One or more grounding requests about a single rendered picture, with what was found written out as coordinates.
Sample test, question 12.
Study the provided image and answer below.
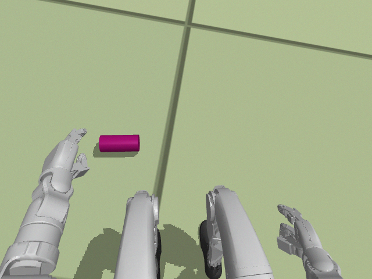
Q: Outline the left robot hand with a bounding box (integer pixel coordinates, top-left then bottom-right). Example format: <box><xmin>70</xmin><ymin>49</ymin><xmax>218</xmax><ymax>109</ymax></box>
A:
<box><xmin>42</xmin><ymin>128</ymin><xmax>90</xmax><ymax>179</ymax></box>

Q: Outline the left robot arm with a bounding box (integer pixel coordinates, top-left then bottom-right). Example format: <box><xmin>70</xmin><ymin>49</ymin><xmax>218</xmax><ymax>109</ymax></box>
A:
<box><xmin>0</xmin><ymin>167</ymin><xmax>74</xmax><ymax>279</ymax></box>

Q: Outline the right robot foot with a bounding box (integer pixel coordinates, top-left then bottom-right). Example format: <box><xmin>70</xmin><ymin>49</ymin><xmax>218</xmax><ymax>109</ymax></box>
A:
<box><xmin>199</xmin><ymin>220</ymin><xmax>222</xmax><ymax>279</ymax></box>

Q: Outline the can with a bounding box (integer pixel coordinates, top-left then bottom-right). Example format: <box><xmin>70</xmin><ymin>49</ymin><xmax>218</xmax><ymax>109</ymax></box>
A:
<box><xmin>99</xmin><ymin>135</ymin><xmax>140</xmax><ymax>152</ymax></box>

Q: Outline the right robot hand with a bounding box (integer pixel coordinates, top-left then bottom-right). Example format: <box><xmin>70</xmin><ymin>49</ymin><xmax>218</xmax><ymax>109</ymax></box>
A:
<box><xmin>277</xmin><ymin>204</ymin><xmax>323</xmax><ymax>258</ymax></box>

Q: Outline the right robot arm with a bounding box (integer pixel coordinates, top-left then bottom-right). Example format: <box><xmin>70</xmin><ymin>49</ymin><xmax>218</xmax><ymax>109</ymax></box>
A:
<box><xmin>302</xmin><ymin>247</ymin><xmax>343</xmax><ymax>279</ymax></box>

